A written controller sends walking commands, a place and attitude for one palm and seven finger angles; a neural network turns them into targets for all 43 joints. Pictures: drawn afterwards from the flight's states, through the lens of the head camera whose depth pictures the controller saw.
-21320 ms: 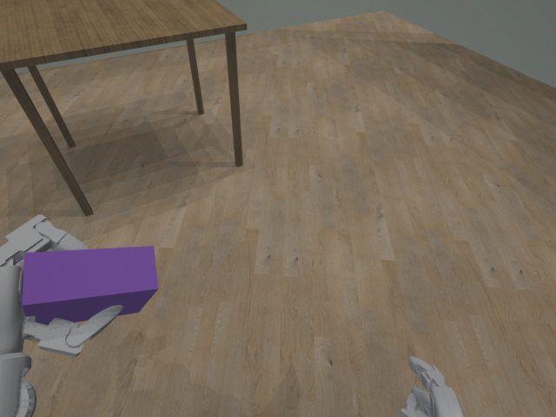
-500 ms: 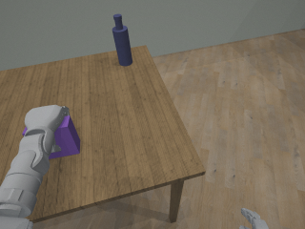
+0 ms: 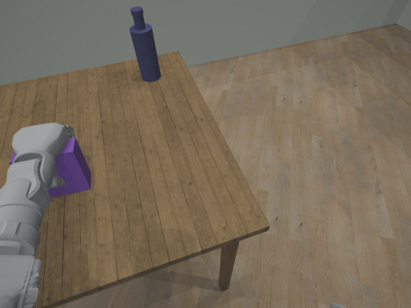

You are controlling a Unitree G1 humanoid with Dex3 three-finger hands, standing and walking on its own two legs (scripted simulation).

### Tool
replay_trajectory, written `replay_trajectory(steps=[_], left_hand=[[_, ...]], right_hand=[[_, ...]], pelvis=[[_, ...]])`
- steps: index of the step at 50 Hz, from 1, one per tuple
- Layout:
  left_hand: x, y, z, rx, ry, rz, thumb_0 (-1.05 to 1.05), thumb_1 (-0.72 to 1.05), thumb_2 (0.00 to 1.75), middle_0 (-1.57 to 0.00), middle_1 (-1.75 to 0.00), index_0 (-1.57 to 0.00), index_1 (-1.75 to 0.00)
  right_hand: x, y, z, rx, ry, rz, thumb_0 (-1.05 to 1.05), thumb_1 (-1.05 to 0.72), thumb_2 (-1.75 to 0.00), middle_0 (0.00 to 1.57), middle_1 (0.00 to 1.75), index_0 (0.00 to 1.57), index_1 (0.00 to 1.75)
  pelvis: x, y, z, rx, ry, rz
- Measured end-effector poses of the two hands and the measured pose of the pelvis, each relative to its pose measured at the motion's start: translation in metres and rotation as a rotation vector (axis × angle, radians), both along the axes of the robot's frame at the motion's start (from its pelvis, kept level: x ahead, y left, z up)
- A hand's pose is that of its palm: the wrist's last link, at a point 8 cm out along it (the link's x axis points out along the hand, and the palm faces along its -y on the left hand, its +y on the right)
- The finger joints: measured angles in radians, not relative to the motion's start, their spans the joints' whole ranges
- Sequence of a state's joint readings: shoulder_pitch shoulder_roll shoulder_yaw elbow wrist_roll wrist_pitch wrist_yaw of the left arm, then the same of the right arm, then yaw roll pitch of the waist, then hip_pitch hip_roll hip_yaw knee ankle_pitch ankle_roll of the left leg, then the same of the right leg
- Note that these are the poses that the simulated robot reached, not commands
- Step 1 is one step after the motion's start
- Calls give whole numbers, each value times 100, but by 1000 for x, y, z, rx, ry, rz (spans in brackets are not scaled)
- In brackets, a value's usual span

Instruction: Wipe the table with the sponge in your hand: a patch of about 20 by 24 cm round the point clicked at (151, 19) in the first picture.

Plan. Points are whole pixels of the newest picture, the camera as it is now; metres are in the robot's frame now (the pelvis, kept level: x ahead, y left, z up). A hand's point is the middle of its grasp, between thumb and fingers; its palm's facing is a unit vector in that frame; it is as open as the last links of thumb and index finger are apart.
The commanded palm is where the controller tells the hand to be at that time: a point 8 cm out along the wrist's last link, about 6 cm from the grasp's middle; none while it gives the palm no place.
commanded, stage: wipe forward along the first lane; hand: left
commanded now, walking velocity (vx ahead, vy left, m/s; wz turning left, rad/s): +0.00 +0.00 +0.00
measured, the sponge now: (58, 175) +0.37 +0.34 +0.03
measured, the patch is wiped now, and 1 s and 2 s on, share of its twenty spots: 0.55 0.70 0.70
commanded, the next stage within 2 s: slide across to the middle lane in 0.28 s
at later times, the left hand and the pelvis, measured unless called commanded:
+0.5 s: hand (54, 148) +0.41 +0.35 +0.07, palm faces -0.14 +0.02 -0.99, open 9.4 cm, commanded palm +0.40 +0.33 +0.12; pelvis +0.00 +0.01 +0.00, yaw -1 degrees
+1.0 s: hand (81, 142) +0.43 +0.30 +0.07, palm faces -0.07 +0.00 -1.00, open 9.4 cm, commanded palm +0.41 +0.28 +0.12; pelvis +0.01 +0.02 +0.00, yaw +0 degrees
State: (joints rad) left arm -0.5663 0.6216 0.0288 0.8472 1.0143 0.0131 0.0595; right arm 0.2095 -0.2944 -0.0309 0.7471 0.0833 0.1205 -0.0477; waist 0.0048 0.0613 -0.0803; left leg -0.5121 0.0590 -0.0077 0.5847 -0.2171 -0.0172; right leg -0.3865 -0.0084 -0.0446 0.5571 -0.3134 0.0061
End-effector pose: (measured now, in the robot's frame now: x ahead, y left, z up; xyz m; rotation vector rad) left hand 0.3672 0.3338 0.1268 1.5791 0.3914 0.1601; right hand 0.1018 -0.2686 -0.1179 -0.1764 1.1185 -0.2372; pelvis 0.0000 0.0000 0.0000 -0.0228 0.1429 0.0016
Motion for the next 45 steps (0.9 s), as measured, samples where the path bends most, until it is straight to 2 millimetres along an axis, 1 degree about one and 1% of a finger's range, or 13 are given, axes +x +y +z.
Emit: replay_trajectory(steps=[16,21,26,30,33,36,45], left_hand=[[21,10,0,8,-5,2,1,-52,113,-84,-138,-85,-138],[27,14,0,3,-7,11,1,-52,113,-84,-138,-85,-138],[29,12,-1,19,-10,-3,1,-51,113,-83,-139,-84,-139],[29,10,1,16,-29,-11,1,-50,113,-82,-140,-83,-140],[30,4,3,18,-46,-21,0,-50,113,-81,-141,-83,-141],[32,-4,4,7,-66,-29,0,-50,113,-81,-142,-82,-142],[41,-32,2,-4,-79,-40,0,-49,113,-80,-143,-81,-143]], right_hand=[[-15,5,-1,-2,44,-23,1,-91,-90,20,30,21,30],[-23,6,-1,-4,56,-35,1,-91,-90,20,30,21,30],[-31,6,-1,-7,75,-53,1,-91,-90,20,30,21,30],[-34,9,-1,-7,87,-58,1,-91,-90,20,30,21,30],[-31,12,-1,-4,87,-52,1,-91,-90,20,30,21,30],[-23,17,-2,6,75,-41,1,-91,-90,20,30,21,30],[14,31,1,48,-14,-7,1,-91,-90,20,30,21,30]], pelvis=[[1,9,-2,-6,32,-2],[0,10,-3,-9,43,-5],[1,12,-2,-11,40,-7],[2,14,-1,-10,31,-4],[3,16,0,-9,25,0],[4,17,1,-7,18,2],[10,18,2,0,10,-2]])
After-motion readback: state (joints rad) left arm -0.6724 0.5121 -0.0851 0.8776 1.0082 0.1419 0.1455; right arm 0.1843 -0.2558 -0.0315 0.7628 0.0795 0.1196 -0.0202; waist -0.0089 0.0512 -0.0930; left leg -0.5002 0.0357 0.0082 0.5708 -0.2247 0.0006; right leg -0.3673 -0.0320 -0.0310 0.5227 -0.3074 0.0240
